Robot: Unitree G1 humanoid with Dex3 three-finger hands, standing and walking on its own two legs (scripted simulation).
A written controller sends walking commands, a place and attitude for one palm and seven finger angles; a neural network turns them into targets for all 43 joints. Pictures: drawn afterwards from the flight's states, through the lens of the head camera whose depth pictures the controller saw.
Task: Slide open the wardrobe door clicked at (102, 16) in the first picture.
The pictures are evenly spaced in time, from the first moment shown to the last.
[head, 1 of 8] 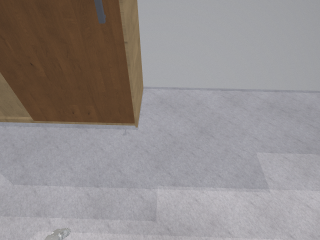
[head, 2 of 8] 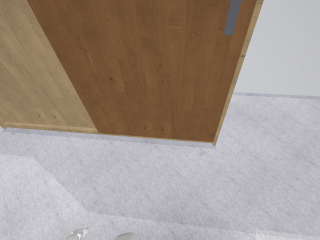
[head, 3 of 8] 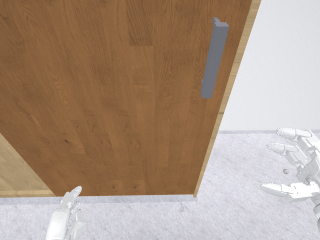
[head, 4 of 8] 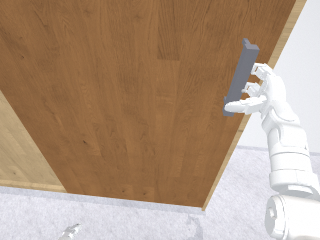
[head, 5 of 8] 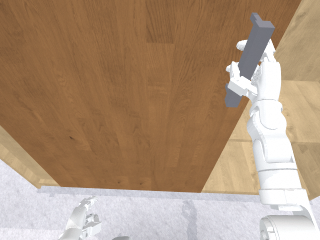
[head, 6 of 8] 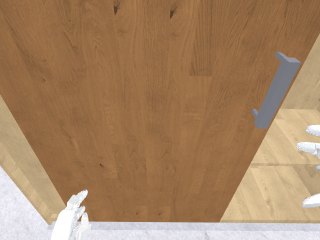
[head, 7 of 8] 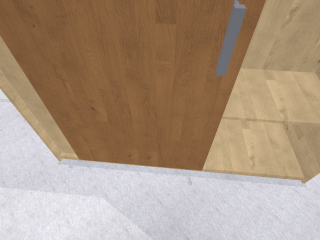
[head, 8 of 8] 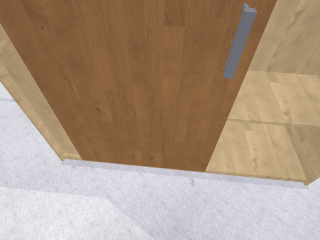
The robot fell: no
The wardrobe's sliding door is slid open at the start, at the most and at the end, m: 0.00 0.67 0.67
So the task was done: yes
